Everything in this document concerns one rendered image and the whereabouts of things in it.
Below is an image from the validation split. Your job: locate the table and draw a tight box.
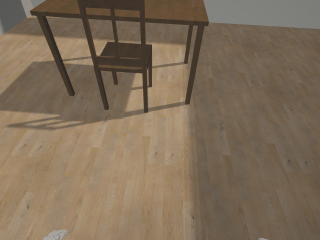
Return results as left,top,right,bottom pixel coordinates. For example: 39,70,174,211
30,0,209,105

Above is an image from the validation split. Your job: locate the left robot hand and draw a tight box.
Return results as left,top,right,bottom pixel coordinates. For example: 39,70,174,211
42,229,68,240

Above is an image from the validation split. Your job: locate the chair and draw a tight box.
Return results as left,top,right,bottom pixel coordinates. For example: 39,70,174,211
77,0,152,113

